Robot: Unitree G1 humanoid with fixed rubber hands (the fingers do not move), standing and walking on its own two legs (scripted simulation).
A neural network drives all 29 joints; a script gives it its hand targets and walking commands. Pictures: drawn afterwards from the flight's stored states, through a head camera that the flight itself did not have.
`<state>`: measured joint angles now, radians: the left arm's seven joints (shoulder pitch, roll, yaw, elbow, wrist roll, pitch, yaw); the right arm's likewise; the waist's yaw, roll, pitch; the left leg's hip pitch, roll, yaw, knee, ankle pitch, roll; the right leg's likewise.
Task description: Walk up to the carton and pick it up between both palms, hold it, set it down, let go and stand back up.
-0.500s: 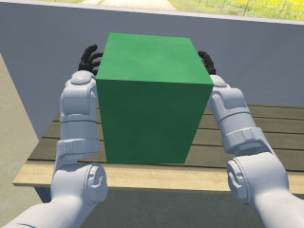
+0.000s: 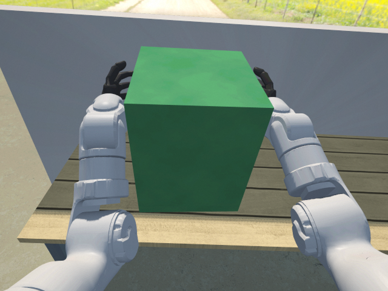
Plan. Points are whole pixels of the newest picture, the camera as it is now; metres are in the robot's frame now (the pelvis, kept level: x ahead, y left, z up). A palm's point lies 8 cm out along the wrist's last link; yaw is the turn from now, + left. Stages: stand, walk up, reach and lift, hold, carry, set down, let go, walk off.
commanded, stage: hold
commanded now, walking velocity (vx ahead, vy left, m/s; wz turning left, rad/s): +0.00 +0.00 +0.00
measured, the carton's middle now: (190, 131) +0.35 +0.01 +0.21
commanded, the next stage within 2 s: set down in 0.54 s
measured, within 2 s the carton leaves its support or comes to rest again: neither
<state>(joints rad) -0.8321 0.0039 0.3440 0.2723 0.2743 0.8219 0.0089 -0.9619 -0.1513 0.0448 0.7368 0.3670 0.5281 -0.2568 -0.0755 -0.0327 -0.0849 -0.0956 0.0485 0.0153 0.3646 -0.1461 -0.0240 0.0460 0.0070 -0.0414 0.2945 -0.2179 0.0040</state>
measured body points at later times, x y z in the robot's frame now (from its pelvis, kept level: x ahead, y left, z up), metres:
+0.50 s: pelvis +0.00 +0.00 +0.00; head -0.09 +0.03 +0.44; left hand +0.38 +0.16 +0.27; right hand +0.39 -0.14 +0.27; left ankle +0.04 +0.13 -0.75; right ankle -0.03 -0.12 -0.75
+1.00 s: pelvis +0.00 +0.00 +0.00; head -0.07 +0.04 +0.44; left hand +0.39 +0.17 +0.27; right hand +0.40 -0.13 +0.25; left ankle +0.04 +0.13 -0.75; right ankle -0.03 -0.12 -0.75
